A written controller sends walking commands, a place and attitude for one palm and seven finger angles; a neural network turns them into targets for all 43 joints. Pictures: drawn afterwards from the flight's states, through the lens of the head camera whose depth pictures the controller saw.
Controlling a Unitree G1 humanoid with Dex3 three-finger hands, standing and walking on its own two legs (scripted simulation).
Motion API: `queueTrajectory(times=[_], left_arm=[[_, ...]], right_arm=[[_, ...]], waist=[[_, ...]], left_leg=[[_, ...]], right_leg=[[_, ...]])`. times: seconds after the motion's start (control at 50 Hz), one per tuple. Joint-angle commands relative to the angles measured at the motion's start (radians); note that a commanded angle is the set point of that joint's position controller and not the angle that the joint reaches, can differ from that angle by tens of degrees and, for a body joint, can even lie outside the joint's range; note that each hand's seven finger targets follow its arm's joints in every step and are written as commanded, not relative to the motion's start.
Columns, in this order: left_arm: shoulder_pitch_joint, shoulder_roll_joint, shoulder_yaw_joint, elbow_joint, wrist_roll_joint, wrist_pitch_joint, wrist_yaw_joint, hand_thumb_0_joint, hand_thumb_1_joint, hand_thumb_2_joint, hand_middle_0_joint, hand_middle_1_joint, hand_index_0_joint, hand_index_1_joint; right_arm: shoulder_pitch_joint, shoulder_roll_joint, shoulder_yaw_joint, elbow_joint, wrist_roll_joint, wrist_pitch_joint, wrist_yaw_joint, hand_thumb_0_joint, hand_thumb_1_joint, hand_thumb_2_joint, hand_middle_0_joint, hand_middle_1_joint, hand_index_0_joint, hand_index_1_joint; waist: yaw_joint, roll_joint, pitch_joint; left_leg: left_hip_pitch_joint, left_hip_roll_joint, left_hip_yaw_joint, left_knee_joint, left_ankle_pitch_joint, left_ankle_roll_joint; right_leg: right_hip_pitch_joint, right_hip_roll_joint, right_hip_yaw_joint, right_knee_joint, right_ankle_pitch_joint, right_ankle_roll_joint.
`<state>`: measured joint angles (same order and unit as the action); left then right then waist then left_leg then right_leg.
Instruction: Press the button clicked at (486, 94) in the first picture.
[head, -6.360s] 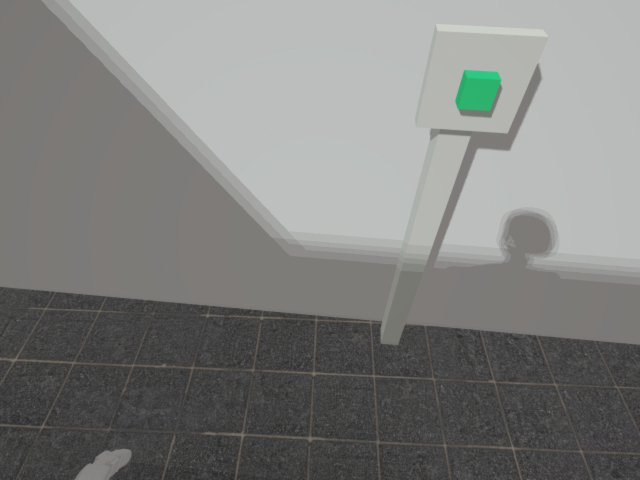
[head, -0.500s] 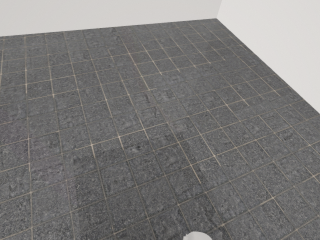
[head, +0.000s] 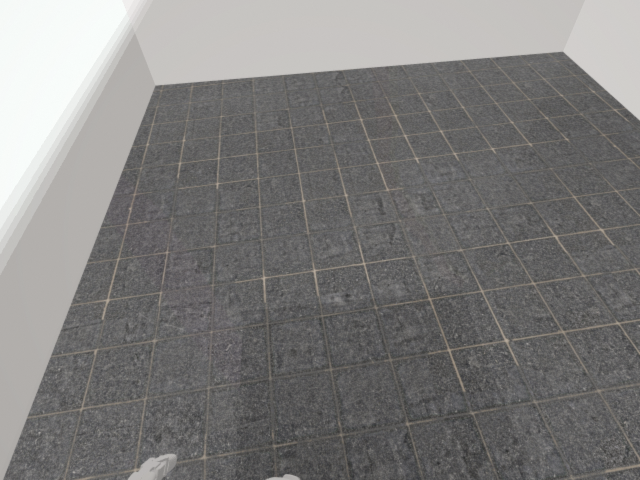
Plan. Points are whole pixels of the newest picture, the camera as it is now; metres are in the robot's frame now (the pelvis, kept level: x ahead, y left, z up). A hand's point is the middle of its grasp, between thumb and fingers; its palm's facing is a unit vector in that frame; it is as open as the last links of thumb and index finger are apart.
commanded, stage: turn to face it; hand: left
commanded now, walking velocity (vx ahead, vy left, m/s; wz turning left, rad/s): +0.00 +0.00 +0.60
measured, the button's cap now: out of the picture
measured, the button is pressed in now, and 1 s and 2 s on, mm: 0 0 0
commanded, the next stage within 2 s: none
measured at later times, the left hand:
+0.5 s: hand out of the picture -0.09 +0.22 -0.18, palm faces +0.40 -0.88 -0.26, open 7.4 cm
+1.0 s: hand out of the picture -0.02 +0.23 -0.13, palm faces +0.55 -0.78 -0.30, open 7.4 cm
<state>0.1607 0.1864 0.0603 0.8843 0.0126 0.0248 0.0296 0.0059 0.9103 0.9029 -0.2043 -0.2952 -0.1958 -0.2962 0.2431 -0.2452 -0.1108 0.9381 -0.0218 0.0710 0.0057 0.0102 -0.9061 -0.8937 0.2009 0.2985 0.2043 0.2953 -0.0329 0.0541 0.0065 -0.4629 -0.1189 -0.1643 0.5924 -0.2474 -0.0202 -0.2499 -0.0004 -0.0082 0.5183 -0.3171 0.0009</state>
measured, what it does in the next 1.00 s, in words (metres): steps on the spot, turning left: left foot, then right foot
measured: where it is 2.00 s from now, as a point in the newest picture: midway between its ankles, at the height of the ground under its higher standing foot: outside the picture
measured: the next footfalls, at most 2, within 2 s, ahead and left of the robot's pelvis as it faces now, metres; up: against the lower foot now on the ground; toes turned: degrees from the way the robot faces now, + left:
left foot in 0.48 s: -0.02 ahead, +0.14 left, +0.00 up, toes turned +25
right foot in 0.98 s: +0.07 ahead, -0.09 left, +0.00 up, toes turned +33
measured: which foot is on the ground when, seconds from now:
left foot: up 0.00-0.46, down 0.48-0.98, up 1.00-1.00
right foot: down 0.00-0.48, up 0.50-0.96, down 0.98-1.00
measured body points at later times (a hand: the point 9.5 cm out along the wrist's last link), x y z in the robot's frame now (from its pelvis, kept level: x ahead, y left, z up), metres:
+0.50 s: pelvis -0.02 +0.02 -0.01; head +0.01 +0.04 +0.44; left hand -0.11 +0.26 -0.16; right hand +0.19 -0.18 -0.14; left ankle -0.06 +0.12 -0.74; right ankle -0.02 -0.11 -0.73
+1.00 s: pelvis -0.03 -0.02 +0.00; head +0.01 -0.02 +0.44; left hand -0.05 +0.27 -0.11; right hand +0.15 -0.21 -0.16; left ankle -0.06 +0.12 -0.73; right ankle +0.04 -0.11 -0.74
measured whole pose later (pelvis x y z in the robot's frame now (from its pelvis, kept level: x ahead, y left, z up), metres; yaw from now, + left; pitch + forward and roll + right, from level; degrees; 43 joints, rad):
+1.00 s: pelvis -0.03 -0.02 +0.00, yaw +35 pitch +1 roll +0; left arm 0.11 0.20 0.05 0.83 0.01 0.01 0.02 0.01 0.91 0.90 -0.20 -0.30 -0.20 -0.30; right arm 0.25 -0.24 -0.08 0.92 -0.02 0.06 0.01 0.01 -0.90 -0.89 0.20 0.30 0.21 0.30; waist -0.04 0.06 0.06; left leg -0.38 -0.08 -0.15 0.63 -0.30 -0.02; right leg -0.27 -0.02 -0.03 0.56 -0.30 0.04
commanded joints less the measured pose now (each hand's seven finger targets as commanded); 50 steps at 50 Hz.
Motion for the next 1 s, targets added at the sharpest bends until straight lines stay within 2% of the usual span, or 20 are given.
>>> queueTrajectory(times=[0.0, 0.04, 0.08, 0.16, 0.28, 0.36, 0.42, 0.44, 0.46, 0.48, 0.5, 0.56, 0.62, 0.76, 0.82, 0.9, 0.92, 0.94, 0.96, 0.98], left_arm=[[-0.094, 0.205, 0.045, -0.112, 0.001, -0.021, 0.018, 0.0, 0.9, 0.9, -0.2, -0.3, -0.2, -0.3], [-0.105, 0.153, 0.022, -0.104, -0.001, -0.033, 0.011, 0.0, 0.9, 0.9, -0.2, -0.3, -0.2, -0.3], [-0.007, 0.143, 0.018, -0.075, 0.0, -0.045, 0.008, 0.0, 0.9, 0.9, -0.2, -0.3, -0.2, -0.3], [0.127, 0.165, 0.021, -0.036, 0.004, -0.044, 0.008, 0.0, 0.9, 0.9, -0.2, -0.3, -0.2, -0.3], [0.187, 0.202, 0.029, -0.014, 0.017, -0.036, 0.008, 0.0, 0.9, 0.9, -0.2, -0.3, -0.2, -0.3], [0.173, 0.231, 0.042, -0.009, 0.02, -0.026, 0.005, 0.0, 0.9, 0.9, -0.2, -0.3, -0.2, -0.3], [0.144, 0.234, 0.049, -0.002, 0.011, -0.02, 0.0, 0.0, 0.9, 0.9, -0.2, -0.3, -0.2, -0.3], [0.145, 0.22, 0.047, -0.014, 0.001, -0.018, -0.004, 0.0, 0.9, 0.9, -0.2, -0.3, -0.2, -0.3], [0.124, 0.157, 0.036, -0.058, -0.007, -0.017, -0.013, 0.0, 0.9, 0.9, -0.2, -0.3, -0.2, -0.3], [0.062, 0.14, 0.019, -0.088, 0.001, -0.006, -0.009, 0.0, 0.9, 0.9, -0.2, -0.3, -0.2, -0.3], [0.055, 0.158, 0.028, -0.091, 0.005, 0.0, -0.006, 0.0, 0.9, 0.9, -0.2, -0.3, -0.2, -0.3], [0.027, 0.163, 0.037, -0.05, 0.006, 0.005, -0.013, 0.0, 0.9, 0.9, -0.2, -0.3, -0.2, -0.3], [0.064, 0.161, 0.037, -0.034, 0.006, 0.006, -0.018, 0.0, 0.9, 0.9, -0.2, -0.3, -0.2, -0.3], [-0.012, 0.144, 0.035, -0.085, 0.004, 0.009, -0.011, 0.0, 0.9, 0.9, -0.2, -0.3, -0.2, -0.3], [-0.043, 0.132, 0.028, -0.107, 0.0, 0.001, -0.009, 0.0, 0.9, 0.9, -0.2, -0.3, -0.2, -0.3], [0.037, 0.131, 0.029, -0.098, -0.011, -0.014, -0.003, 0.0, 0.9, 0.9, -0.2, -0.3, -0.2, -0.3], [0.079, 0.153, 0.035, -0.09, -0.009, -0.023, -0.001, 0.0, 0.9, 0.9, -0.2, -0.3, -0.2, -0.3], [0.116, 0.221, 0.047, -0.086, 0.002, -0.034, 0.007, 0.0, 0.9, 0.9, -0.2, -0.3, -0.2, -0.3], [0.116, 0.304, 0.06, -0.092, 0.015, -0.035, 0.011, 0.0, 0.9, 0.9, -0.2, -0.3, -0.2, -0.3], [0.097, 0.29, 0.051, -0.102, 0.006, -0.028, 0.014, 0.0, 0.9, 0.9, -0.2, -0.3, -0.2, -0.3]], right_arm=[[0.006, -0.108, -0.031, -0.089, -0.017, -0.008, 0.01, 0.0, -0.9, -0.9, 0.2, 0.3, 0.2, 0.3], [0.039, -0.091, -0.022, -0.062, -0.012, -0.005, 0.021, 0.0, -0.9, -0.9, 0.2, 0.3, 0.2, 0.3], [0.016, -0.079, -0.013, -0.065, -0.006, -0.012, 0.024, 0.0, -0.9, -0.9, 0.2, 0.3, 0.2, 0.3], [-0.068, -0.081, -0.002, -0.086, -0.005, -0.008, 0.021, 0.0, -0.9, -0.9, 0.2, 0.3, 0.2, 0.3], [-0.173, -0.068, 0.02, -0.105, 0.003, -0.011, 0.023, 0.0, -0.9, -0.9, 0.2, 0.3, 0.2, 0.3], [-0.178, -0.059, 0.032, -0.111, 0.01, -0.024, 0.023, 0.0, -0.9, -0.9, 0.2, 0.3, 0.2, 0.3], [-0.1, -0.087, 0.026, -0.102, 0.008, -0.04, 0.019, 0.0, -0.9, -0.9, 0.2, 0.3, 0.2, 0.3], [-0.026, -0.139, 0.011, -0.084, 0.004, -0.051, 0.017, 0.0, -0.9, -0.9, 0.2, 0.3, 0.2, 0.3], [0.045, -0.258, -0.02, -0.079, 0.001, -0.061, 0.009, 0.0, -0.9, -0.9, 0.2, 0.3, 0.2, 0.3], [0.098, -0.305, -0.028, -0.052, 0.015, -0.051, 0.002, 0.0, -0.9, -0.9, 0.2, 0.3, 0.2, 0.3], [0.081, -0.277, -0.02, -0.054, 0.009, -0.047, 0.001, 0.0, -0.9, -0.9, 0.2, 0.3, 0.2, 0.3], [-0.076, -0.189, 0.006, -0.098, 0.002, -0.054, -0.016, 0.0, -0.9, -0.9, 0.2, 0.3, 0.2, 0.3], [-0.094, -0.179, 0.011, -0.107, 0.004, -0.061, -0.015, 0.0, -0.9, -0.9, 0.2, 0.3, 0.2, 0.3], [-0.05, -0.188, -0.004, -0.103, -0.003, -0.051, -0.008, 0.0, -0.9, -0.9, 0.2, 0.3, 0.2, 0.3], [-0.034, -0.189, -0.011, -0.103, -0.006, -0.047, -0.007, 0.0, -0.9, -0.9, 0.2, 0.3, 0.2, 0.3], [-0.054, -0.187, -0.019, -0.115, -0.002, -0.042, -0.005, 0.0, -0.9, -0.9, 0.2, 0.3, 0.2, 0.3], [-0.066, -0.171, -0.017, -0.117, 0.004, -0.042, -0.003, 0.0, -0.9, -0.9, 0.2, 0.3, 0.2, 0.3], [-0.041, -0.109, -0.008, -0.125, 0.014, -0.043, 0.003, 0.0, -0.9, -0.9, 0.2, 0.3, 0.2, 0.3], [-0.039, -0.06, 0.0, -0.151, 0.01, -0.045, 0.003, 0.0, -0.9, -0.9, 0.2, 0.3, 0.2, 0.3], [-0.056, -0.122, -0.013, -0.146, -0.001, -0.038, 0.001, 0.0, -0.9, -0.9, 0.2, 0.3, 0.2, 0.3]], waist=[[-0.029, -0.227, 0.052], [-0.05, -0.199, 0.101], [-0.011, -0.208, 0.069], [0.046, -0.227, 0.029], [0.083, -0.26, 0.003], [0.088, -0.312, -0.019], [0.043, -0.258, -0.072], [-0.002, -0.13, -0.135], [-0.045, 0.187, -0.171], [-0.063, 0.215, -0.173], [-0.048, 0.12, -0.149], [-0.002, 0.13, -0.016], [0.024, 0.074, -0.022], [0.003, 0.104, -0.014], [-0.006, 0.105, -0.03], [0.032, 0.095, -0.083], [0.061, 0.046, -0.096], [0.075, -0.135, -0.133], [0.082, -0.384, -0.11], [0.073, -0.273, -0.087]], left_leg=[[-0.138, 0.087, 0.057, 0.562, -0.16, -0.029], [-0.143, 0.117, 0.104, 0.633, -0.076, -0.046], [-0.182, 0.122, 0.132, 0.623, -0.052, -0.063], [-0.199, 0.144, 0.154, 0.567, -0.082, -0.084], [-0.114, 0.158, 0.212, 0.357, -0.181, -0.074], [0.026, 0.148, 0.265, 0.169, -0.192, -0.045], [0.211, 0.135, 0.279, -0.103, -0.022, -0.02], [0.406, 0.184, 0.214, -0.212, 0.162, 0.007], [0.607, 0.46, -0.143, -0.212, 0.577, 0.129], [0.589, 0.559, -0.202, -0.188, 0.858, 0.231], [0.524, 0.546, -0.111, -0.177, 0.713, 0.25], [0.328, 0.392, -0.055, -0.231, 0.496, 0.179], [0.309, 0.344, -0.03, -0.249, 0.448, 0.162], [0.28, 0.337, -0.157, -0.278, 0.226, 0.19], [0.266, 0.323, -0.208, -0.238, 0.294, 0.195], [0.189, 0.272, -0.239, -0.156, 0.349, 0.158], [0.11, 0.237, -0.216, -0.104, 0.278, 0.118], [-0.058, 0.149, -0.116, 0.04, 0.042, 0.048], [-0.213, 0.014, 0.09, 0.287, -0.325, -0.033], [-0.164, 0.076, 0.054, 0.467, -0.344, -0.023]], right_leg=[[-0.11, -0.382, 0.279, -0.384, -0.162, -0.108], [-0.083, -0.284, 0.111, -0.302, 0.07, -0.073], [0.054, -0.268, 0.038, -0.232, 0.269, -0.078], [0.198, -0.301, 0.013, -0.18, 0.456, -0.086], [0.25, -0.35, -0.025, -0.132, 0.61, -0.122], [0.218, -0.372, -0.074, -0.083, 0.631, -0.116], [0.168, -0.355, -0.148, 0.057, 0.568, -0.056], [0.049, -0.326, -0.181, 0.236, 0.465, -0.007], [-0.277, -0.174, -0.199, 0.469, -0.122, 0.079], [-0.368, -0.139, -0.099, 0.595, -0.368, 0.093], [-0.355, -0.16, -0.056, 0.662, -0.315, 0.078], [-0.336, -0.152, -0.001, 0.675, -0.133, 0.087], [-0.29, -0.126, -0.006, 0.628, -0.07, 0.095], [-0.263, -0.087, 0.01, 0.459, -0.087, 0.099], [-0.188, -0.052, 0.003, 0.324, -0.116, 0.091], [0.03, -0.008, -0.016, 0.04, 0.0, 0.072], [0.154, -0.033, -0.004, -0.109, 0.097, 0.067], [0.332, -0.217, 0.16, -0.241, 0.078, 0.021], [0.336, -0.482, 0.409, -0.264, 0.189, -0.094], [0.184, -0.512, 0.361, -0.248, 0.229, -0.152]])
